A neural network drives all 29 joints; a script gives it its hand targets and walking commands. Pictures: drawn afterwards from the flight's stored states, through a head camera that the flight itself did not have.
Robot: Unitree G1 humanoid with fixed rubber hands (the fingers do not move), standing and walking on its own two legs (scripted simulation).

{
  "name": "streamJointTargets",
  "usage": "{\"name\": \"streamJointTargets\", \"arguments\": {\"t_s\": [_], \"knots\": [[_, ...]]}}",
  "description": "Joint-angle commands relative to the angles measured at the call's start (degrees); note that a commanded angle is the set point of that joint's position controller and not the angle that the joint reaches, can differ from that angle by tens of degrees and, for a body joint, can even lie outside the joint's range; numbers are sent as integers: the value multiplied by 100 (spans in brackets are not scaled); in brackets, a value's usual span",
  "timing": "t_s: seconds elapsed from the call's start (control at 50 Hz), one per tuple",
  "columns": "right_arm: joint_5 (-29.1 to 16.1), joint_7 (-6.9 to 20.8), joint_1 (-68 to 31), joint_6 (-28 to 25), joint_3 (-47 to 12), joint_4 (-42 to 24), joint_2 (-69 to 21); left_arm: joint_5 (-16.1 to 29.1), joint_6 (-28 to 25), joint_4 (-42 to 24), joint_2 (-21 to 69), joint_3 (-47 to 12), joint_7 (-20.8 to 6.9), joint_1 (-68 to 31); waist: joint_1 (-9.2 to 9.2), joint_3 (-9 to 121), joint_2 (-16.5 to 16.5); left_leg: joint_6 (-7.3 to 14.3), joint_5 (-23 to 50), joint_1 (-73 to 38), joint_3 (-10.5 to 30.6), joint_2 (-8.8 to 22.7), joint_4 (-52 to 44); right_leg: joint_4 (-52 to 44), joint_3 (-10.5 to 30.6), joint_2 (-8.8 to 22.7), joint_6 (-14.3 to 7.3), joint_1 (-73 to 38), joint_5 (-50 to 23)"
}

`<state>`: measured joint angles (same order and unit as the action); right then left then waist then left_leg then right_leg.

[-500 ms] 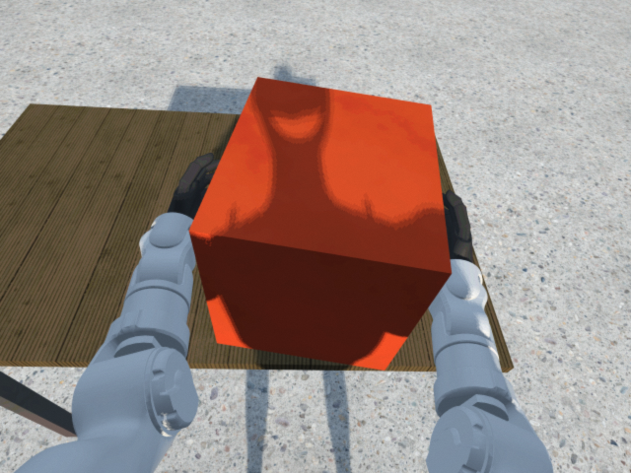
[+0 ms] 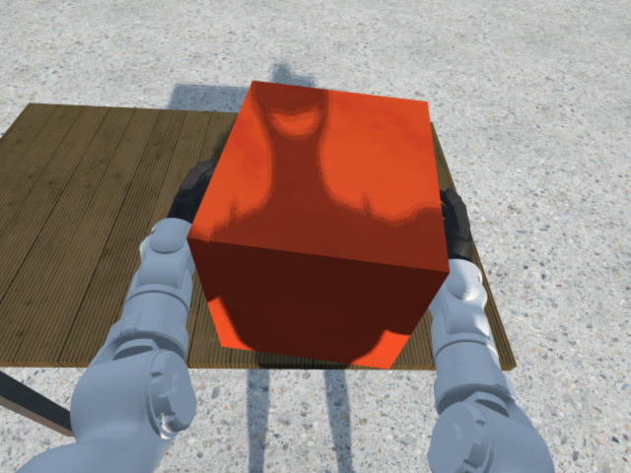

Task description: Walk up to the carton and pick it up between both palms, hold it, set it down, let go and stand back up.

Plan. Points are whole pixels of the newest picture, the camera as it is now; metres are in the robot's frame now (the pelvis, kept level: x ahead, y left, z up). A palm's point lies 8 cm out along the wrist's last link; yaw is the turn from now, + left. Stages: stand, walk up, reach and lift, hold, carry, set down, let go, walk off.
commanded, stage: set down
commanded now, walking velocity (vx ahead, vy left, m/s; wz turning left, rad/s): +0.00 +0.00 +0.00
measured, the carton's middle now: (322, 227) +0.45 -0.03 +0.03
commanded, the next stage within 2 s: none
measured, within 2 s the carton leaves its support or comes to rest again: neither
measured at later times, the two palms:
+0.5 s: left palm (193, 213) +0.45 +0.15 +0.07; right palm (473, 241) +0.38 -0.23 +0.08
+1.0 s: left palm (171, 177) +0.45 +0.17 +0.14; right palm (515, 222) +0.37 -0.26 +0.13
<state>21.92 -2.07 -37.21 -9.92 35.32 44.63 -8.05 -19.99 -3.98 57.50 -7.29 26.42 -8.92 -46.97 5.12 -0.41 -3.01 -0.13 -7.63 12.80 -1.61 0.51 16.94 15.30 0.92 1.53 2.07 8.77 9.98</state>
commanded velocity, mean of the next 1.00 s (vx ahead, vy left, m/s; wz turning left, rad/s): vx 0.00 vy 0.00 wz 0.00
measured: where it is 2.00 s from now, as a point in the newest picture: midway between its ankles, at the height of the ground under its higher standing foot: outside the picture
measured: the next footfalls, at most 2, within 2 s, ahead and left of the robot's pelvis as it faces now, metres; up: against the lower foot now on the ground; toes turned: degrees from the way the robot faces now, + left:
none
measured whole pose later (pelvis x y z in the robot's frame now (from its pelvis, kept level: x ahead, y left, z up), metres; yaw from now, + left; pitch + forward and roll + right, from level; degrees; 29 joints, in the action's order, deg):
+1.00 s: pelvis -0.04 -0.01 -0.02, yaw -1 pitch +16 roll -1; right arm -23.5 -8.9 -58.3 -0.8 -4.6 69.9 15.8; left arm 25.1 -6.1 86.3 -24.5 -15.3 -3.3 -68.0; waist 9.0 13.3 0.6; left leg -0.2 -9.6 37.4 -1.1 2.3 31.2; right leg 30.0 0.7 -0.3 1.2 33.7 12.1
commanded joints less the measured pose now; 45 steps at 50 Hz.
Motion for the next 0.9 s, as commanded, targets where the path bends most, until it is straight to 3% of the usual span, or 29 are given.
{"name": "streamJointTargets", "arguments": {"t_s": [0.0, 0.02, 0.08, 0.14, 0.18, 0.24, 0.28, 0.34, 0.44, 0.54, 0.66, 0.8, 0.88], "knots": [[-212, 19, -1898, -118, -1147, 312, 223, 288, -120, 13, 618, -880, 160, -2393, 145, 1686, 658, -331, 426, -1580, -349, 54, 53, -48, -735, -250, 189, 702, -707], [-555, -171, -1845, -131, -1280, 498, 873, 645, -186, 70, -46, -1172, 392, -2431, 195, 1786, 670, -343, 393, -1469, -318, 70, 129, 23, -681, -284, 178, 818, -732], [-1471, -548, -2370, -154, -1958, 991, 941, 1692, -411, 242, -416, -2037, 870, -2989, 320, 2365, 700, -289, 240, -1019, -165, 139, 436, 160, -542, -311, 101, 1305, -849], [-2040, -716, -3037, -204, -2302, 820, 1097, 2449, -768, 723, -810, -2452, 1015, -3517, 333, 3540, 598, -257, 444, -609, -125, 87, 827, 432, -405, -246, 49, 1386, -1374], [-2426, -791, -3212, -234, -2578, 785, 1358, 2771, -989, 1123, -1098, -2608, 988, -3562, 327, 4189, 510, -271, 929, -475, -92, 22, 1130, 709, -359, -235, 65, 1134, -2096], [-3001, -916, -3200, -354, -2964, 1079, 1789, 2913, -1136, 1466, -1328, -2648, 872, -3407, 317, 4694, 505, -371, 2037, -530, -21, -38, 1568, 1058, -362, -298, 113, 781, -3294], [-3319, -969, -3166, -423, -3151, 1418, 2024, 2894, -1103, 1649, -1417, -2643, 800, -3322, 310, 4553, 567, -423, 2453, -564, 22, -50, 1715, 1134, -376, -339, 122, 820, -3561], [-3746, -983, -3152, -484, -3372, 1880, 2334, 2900, -1016, 1840, -1513, -2731, 756, -3286, 316, 4080, 719, -485, 2627, -716, 73, -24, 1788, 1087, -420, -411, 83, 1241, -3285], [-4339, -857, -3280, -485, -3691, 2334, 2775, 3157, -1030, 1853, -1686, -3048, 778, -3561, 305, 3705, 1118, -597, 2471, -1053, 105, 48, 1840, 925, -510, -490, -93, 2193, -2197], [-4676, -640, -3645, -339, -3942, 2292, 3048, 3621, -1149, 1772, -1941, -3396, 797, -3998, 262, 3960, 1271, -554, 1931, -1066, 125, 83, 1826, 928, -546, -467, -175, 2771, -1363], [-4715, -495, -4183, -18, -4020, 1815, 3192, 4237, -1121, 1782, -2226, -3824, 755, -4462, 318, 4437, 934, -303, 966, -721, 158, 56, 1752, 1028, -535, -373, -138, 3035, -745], [-4545, -591, -4568, 477, -3910, 1574, 3273, 4611, -670, 2109, -2498, -4149, 625, -4654, 424, 4206, 474, -52, 140, -319, 181, 8, 1583, 1020, -488, -286, -119, 2902, -379], [-4497, -690, -4615, 707, -3839, 1639, 3283, 4560, -408, 2243, -2614, -4150, 576, -4669, 436, 3988, 467, -20, 48, -281, 188, -14, 1452, 953, -467, -271, -135, 2667, -424]]}}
